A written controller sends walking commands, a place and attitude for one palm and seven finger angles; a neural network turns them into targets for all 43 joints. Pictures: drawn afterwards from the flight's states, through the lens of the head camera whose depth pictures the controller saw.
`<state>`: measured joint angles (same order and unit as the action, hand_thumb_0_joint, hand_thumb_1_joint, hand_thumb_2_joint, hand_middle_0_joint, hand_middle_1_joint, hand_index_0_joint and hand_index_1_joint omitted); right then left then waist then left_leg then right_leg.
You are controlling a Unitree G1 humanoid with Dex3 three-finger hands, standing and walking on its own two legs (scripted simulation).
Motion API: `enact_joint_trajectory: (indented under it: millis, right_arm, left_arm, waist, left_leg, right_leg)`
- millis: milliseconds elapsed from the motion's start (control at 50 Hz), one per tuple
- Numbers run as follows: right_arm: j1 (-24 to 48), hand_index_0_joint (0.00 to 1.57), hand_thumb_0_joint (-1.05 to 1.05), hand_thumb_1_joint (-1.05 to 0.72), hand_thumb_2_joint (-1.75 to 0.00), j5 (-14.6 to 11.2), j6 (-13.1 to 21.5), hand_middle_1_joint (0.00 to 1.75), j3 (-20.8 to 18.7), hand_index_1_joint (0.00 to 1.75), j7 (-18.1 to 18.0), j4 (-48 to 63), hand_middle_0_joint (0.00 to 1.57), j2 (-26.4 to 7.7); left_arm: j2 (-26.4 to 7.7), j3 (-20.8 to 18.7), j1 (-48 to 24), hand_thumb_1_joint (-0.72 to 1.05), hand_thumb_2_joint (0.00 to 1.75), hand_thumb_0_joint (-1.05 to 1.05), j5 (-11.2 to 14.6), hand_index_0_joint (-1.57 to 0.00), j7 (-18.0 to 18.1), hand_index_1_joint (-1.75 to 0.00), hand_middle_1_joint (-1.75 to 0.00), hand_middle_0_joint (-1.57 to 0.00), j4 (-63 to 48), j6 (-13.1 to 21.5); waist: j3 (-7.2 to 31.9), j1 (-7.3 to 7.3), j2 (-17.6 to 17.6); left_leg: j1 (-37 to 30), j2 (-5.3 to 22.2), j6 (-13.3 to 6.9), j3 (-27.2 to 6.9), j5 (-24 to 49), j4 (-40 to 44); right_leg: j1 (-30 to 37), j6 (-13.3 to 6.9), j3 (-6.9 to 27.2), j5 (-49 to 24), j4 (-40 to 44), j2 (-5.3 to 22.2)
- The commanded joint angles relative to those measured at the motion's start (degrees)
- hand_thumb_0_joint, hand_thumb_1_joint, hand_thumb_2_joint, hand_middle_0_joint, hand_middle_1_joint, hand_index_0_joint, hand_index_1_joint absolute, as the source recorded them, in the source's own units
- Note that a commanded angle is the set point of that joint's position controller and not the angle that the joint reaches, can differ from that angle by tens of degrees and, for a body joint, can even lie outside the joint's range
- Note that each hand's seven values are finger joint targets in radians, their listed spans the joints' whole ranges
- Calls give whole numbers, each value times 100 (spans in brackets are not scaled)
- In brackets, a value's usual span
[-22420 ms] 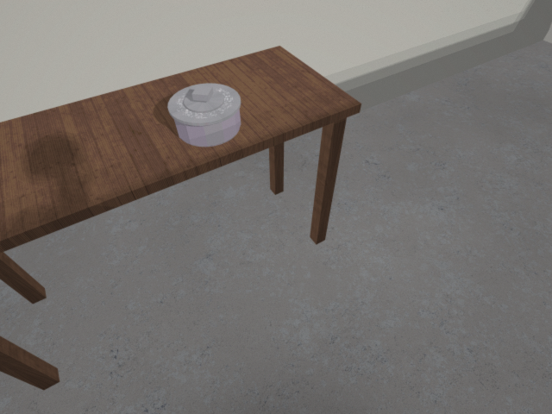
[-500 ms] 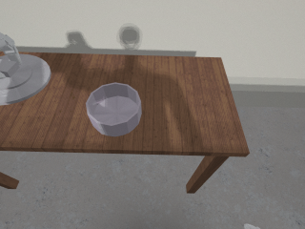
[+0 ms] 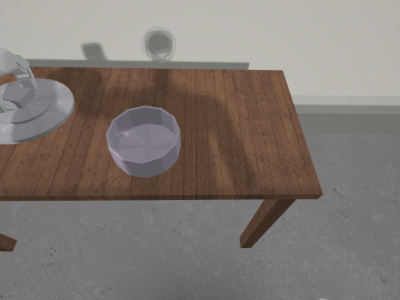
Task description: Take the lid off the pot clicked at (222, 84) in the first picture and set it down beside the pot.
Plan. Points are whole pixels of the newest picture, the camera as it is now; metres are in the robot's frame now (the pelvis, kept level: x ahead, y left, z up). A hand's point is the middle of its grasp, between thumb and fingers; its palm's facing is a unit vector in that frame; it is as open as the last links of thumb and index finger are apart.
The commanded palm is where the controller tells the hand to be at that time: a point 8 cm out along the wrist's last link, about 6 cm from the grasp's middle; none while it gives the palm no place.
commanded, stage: lower the lid onto the table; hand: left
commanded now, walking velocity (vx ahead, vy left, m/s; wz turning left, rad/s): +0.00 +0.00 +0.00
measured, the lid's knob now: (17, 96) +0.46 +0.36 +0.13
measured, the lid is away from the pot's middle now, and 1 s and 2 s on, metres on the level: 0.22 0.23 0.24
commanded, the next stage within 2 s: none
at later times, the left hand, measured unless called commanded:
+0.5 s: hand (10, 109) +0.44 +0.36 +0.12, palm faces -0.42 -0.11 -0.90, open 7.6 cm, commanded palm +0.46 +0.37 +0.20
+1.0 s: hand (13, 122) +0.43 +0.37 +0.09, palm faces -0.44 -0.14 -0.89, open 7.6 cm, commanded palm +0.46 +0.37 +0.16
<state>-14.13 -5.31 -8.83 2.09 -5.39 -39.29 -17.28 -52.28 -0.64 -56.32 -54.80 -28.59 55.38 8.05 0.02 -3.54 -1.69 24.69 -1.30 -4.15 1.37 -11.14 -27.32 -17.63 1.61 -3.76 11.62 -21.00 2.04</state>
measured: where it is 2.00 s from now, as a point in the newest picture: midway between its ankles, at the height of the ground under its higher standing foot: outside the picture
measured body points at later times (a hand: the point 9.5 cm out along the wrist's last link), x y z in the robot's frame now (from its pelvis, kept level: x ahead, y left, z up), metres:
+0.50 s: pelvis +0.01 +0.00 +0.00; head +0.09 +0.01 +0.44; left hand +0.45 +0.36 +0.17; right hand +0.07 -0.29 -0.12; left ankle +0.02 +0.07 -0.74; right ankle -0.02 -0.15 -0.74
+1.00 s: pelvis +0.00 +0.00 -0.01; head +0.09 +0.02 +0.43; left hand +0.45 +0.37 +0.14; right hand +0.05 -0.29 -0.12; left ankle +0.02 +0.07 -0.74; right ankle -0.02 -0.15 -0.74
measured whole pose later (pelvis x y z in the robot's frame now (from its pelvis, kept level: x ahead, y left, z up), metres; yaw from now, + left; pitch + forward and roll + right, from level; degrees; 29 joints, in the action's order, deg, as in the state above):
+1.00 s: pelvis +0.00 +0.00 -0.01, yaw -1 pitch +11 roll -3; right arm -15.0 -5.5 -9.0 2.0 -6.6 -39.5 -17.2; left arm -54.2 -5.5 -50.9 -55.9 -24.4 61.1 12.0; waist 1.6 -5.2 -0.9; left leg 31.1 0.2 -4.0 1.8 -14.8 -34.3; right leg -23.8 2.1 -3.0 14.2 -26.7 0.8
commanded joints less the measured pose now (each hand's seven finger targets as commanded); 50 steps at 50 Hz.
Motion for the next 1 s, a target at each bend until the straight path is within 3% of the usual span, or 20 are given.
enact_joint_trajectory:
  millis: [0,40,120,160,200,260,300,400,440,480,580,640,680,700,800,840,860,920,940,980]
  right_arm:
    - [-226,20,0,-90,-90,27,168,30,-364,30,-102,416,20,-1034]
    - [-244,20,0,-90,-90,9,171,30,-355,30,-110,380,20,-1065]
    - [-258,20,0,-90,-90,38,212,30,-366,30,-118,373,20,-1048]
    - [-260,20,0,-90,-90,42,214,30,-353,30,-127,412,20,-1074]
    - [-274,20,0,-90,-90,28,165,30,-346,30,-121,378,20,-1063]
    - [-224,20,0,-90,-90,6,177,30,-379,30,-102,419,20,-1068]
    - [-315,20,0,-90,-90,17,141,30,-369,30,-101,387,20,-1079]
    - [-313,20,0,-90,-90,25,108,30,-385,30,-118,424,20,-1072]
    - [-346,20,0,-90,-90,13,110,30,-388,30,-139,367,20,-1075]
    - [-413,20,0,-90,-90,21,110,30,-396,30,-158,312,20,-1103]
    - [-452,20,0,-90,-90,39,136,30,-405,30,-185,291,20,-1087]
    - [-479,20,0,-90,-90,17,122,30,-388,30,-185,285,20,-1088]
    - [-477,20,0,-90,-90,36,112,30,-390,30,-181,270,20,-1100]
    - [-452,20,0,-90,-90,21,116,30,-394,30,-174,301,20,-1079]
    - [-482,20,0,-90,-90,25,93,30,-397,30,-183,347,20,-1098]
    - [-461,20,0,-90,-90,12,80,30,-396,30,-197,355,20,-1086]
    - [-427,20,0,-90,-90,5,96,30,-404,30,-196,362,20,-1094]
    - [-480,20,0,-90,-90,-18,70,30,-383,30,-204,322,20,-1118]
    - [-497,20,0,-90,-90,-20,76,30,-382,30,-211,341,20,-1128]
    - [-521,20,0,-90,-90,2,88,30,-400,30,-227,323,20,-1105]
  left_arm:
    - [-2144,-674,-3022,68,98,0,169,-81,367,-101,-109,-95,-1328,98]
    - [-2192,-681,-3069,68,98,0,222,-81,355,-101,-109,-95,-1229,94]
    - [-2113,-582,-3234,68,98,0,97,-81,453,-101,-109,-95,-1553,173]
    - [-2461,-950,-2866,68,98,0,82,-81,520,-101,-109,-95,-1385,229]
    - [-2442,-960,-2806,68,98,0,146,-81,506,-101,-109,-95,-1116,197]
    - [-2202,-762,-2748,68,98,0,129,-81,510,-101,-109,-95,-1156,166]
    - [-2438,-925,-2625,68,98,0,40,-81,541,-101,-109,-95,-1004,167]
    - [-2541,-1017,-2629,68,98,0,53,-81,556,-101,-109,-95,-1233,267]
    - [-2291,-809,-2656,68,98,0,112,-81,517,-101,-109,-95,-1124,271]
    - [-2370,-884,-2563,68,98,0,153,-81,501,-101,-109,-95,-993,292]
    - [-2422,-937,-2656,68,98,0,115,-81,575,-101,-109,-95,-1360,416]
    - [-2494,-1051,-2378,68,98,0,117,-81,613,-101,-109,-95,-1033,420]
    - [-2529,-1083,-2456,68,98,0,132,-81,618,-101,-109,-95,-1112,434]
    - [-2365,-924,-2481,68,98,0,114,-81,629,-101,-109,-95,-1096,409]
    - [-2865,-1418,-2126,68,98,0,57,-81,725,-101,-109,-95,-1009,458]
    - [-2679,-1274,-2051,68,98,0,79,-81,719,-101,-109,-95,-780,432]
    - [-2452,-1045,-2113,68,98,0,62,-81,696,-101,-109,-95,-855,443]
    - [-2545,-1016,-2048,68,98,0,1,-81,701,-101,-109,-95,-579,382]
    - [-2660,-1090,-2117,68,98,0,-13,-81,712,-101,-109,-95,-728,403]
    - [-2466,-922,-2332,68,98,0,-30,-81,732,-101,-109,-95,-998,448]
  waist:
    - [2685,-34,-820]
    - [2580,-35,-690]
    - [2784,-45,-1164]
    - [2814,22,-1025]
    - [2670,-2,-801]
    - [2594,-17,-870]
    - [2670,-3,-832]
    - [2953,-12,-1046]
    - [2783,-91,-972]
    - [2746,-110,-785]
    - [3020,-101,-1215]
    - [2845,-96,-966]
    - [2902,-82,-1074]
    - [2833,-107,-1143]
    - [3060,-8,-889]
    - [2839,-53,-790]
    - [2792,-82,-951]
    - [2497,-107,-772]
    - [2612,-84,-899]
    - [2795,-137,-1259]
  left_leg:
    - [-2536,164,-68,-501,2034,2]
    - [-2298,152,-86,-447,1685,52]
    - [-2687,198,-28,-516,2273,-28]
    - [-2573,185,-30,-508,2507,-93]
    - [-2280,161,-60,-451,2221,-76]
    - [-2327,182,-50,-433,2334,-87]
    - [-2297,166,-59,-431,2387,-158]
    - [-2408,160,-56,-441,2625,-273]
    - [-2385,189,-69,-414,2485,-289]
    - [-2294,197,-109,-386,2377,-343]
    - [-2578,221,-72,-438,2937,-465]
    - [-2305,200,-71,-419,2690,-485]
    - [-2289,200,-74,-416,2707,-498]
    - [-2319,199,-63,-407,2670,-486]
    - [-2161,178,-80,-408,2751,-584]
    - [-1949,158,-84,-364,2446,-569]
    - [-2009,189,-67,-339,2521,-546]
    - [-1674,161,-89,-292,1831,-573]
    - [-1727,155,-91,-303,1811,-570]
    - [-2076,196,-66,-369,2087,-615]
  right_leg:
    - [-278,-355,-109,-794,142,-371]
    - [-154,-357,-101,-813,127,-353]
    - [-389,-379,-122,-827,90,-374]
    - [-244,-390,-94,-1025,41,-372]
    - [-123,-360,-91,-1075,14,-369]
    - [-269,-367,-97,-1085,2,-362]
    - [-223,-356,-89,-1106,-46,-394]
    - [-243,-345,-87,-1186,-134,-394]
    - [-440,-326,-101,-1099,-102,-402]
    - [-458,-306,-92,-1097,-125,-410]
    - [-612,-323,-105,-1205,-214,-430]
    - [-589,-322,-118,-1136,-250,-437]
    - [-568,-327,-106,-1183,-277,-429]
    - [-673,-333,-106,-1112,-267,-435]
    - [-448,-319,-88,-1274,-405,-428]
    - [-506,-322,-103,-1191,-395,-425]
    - [-650,-326,-89,-1179,-386,-420]
    - [-711,-330,-92,-887,-399,-434]
    - [-685,-345,-89,-863,-420,-431]
    - [-931,-356,-106,-759,-408,-441]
